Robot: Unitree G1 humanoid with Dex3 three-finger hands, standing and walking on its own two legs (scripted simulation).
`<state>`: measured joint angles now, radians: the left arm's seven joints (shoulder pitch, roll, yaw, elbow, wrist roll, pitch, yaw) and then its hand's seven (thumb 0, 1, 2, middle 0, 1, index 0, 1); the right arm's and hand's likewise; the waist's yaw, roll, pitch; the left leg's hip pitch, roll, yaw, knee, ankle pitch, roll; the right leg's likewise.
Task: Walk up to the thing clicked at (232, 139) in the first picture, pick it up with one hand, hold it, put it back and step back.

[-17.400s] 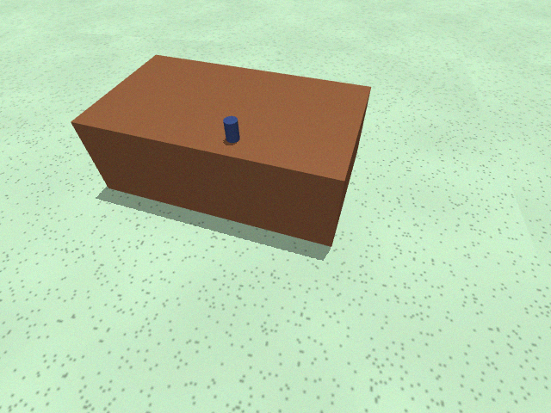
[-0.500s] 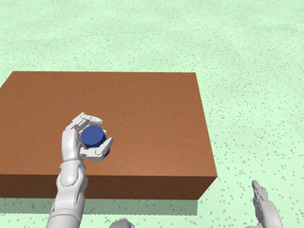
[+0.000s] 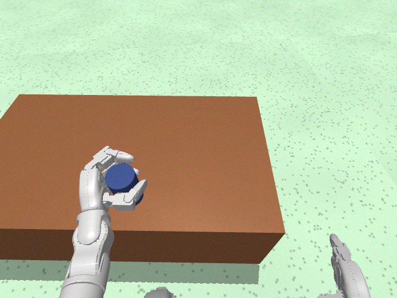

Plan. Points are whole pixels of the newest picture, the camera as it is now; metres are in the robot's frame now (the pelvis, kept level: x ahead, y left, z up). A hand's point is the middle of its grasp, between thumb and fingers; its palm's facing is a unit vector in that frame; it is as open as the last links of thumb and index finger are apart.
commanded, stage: hold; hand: left
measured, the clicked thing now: (125, 186) +0.33 +0.17 +0.04
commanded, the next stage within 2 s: crouch in 0.22 s
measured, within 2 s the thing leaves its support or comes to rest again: neither
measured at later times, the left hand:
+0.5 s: hand (124, 180) +0.33 +0.17 +0.06, palm faces +0.20 -0.98 +0.01, open 8.1 cm
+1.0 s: hand (129, 183) +0.39 +0.20 -0.06, palm faces +0.23 -0.97 +0.00, open 8.1 cm
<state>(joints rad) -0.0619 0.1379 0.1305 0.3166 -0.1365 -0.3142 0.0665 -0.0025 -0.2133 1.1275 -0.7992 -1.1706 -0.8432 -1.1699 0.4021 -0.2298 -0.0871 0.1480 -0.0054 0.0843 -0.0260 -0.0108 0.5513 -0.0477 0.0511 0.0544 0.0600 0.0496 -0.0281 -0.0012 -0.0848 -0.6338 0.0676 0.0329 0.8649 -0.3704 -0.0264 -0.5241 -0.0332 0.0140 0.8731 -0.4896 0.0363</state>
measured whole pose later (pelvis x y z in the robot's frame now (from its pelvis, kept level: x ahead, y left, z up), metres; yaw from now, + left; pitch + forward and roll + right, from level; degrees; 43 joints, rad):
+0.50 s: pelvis +0.00 +0.00 +0.00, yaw +0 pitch +8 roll +0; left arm -0.08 0.14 0.15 0.36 -0.14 -0.32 0.05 0.00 -0.21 1.13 -0.79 -1.18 -0.84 -1.18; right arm 0.41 -0.22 -0.08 0.13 0.00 0.09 -0.02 -0.01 0.57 -0.05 0.05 0.05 0.06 0.05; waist -0.03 -0.01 -0.09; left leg -0.64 0.07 0.03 0.86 -0.37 -0.03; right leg -0.53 -0.03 0.01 0.88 -0.49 0.03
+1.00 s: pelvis -0.02 +0.00 -0.05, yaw +0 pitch +19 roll -2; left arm -0.42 0.28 0.34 0.90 -0.11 -0.62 0.01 0.00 -0.20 1.14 -0.79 -1.18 -0.84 -1.18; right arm 0.40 -0.26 -0.08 -0.01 -0.07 0.07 0.06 -0.01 0.56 -0.04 0.05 0.05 0.06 0.05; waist -0.15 -0.04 -0.12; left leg -1.06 0.09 -0.02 1.16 -0.45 -0.03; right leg -0.92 -0.01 -0.01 1.16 -0.57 0.03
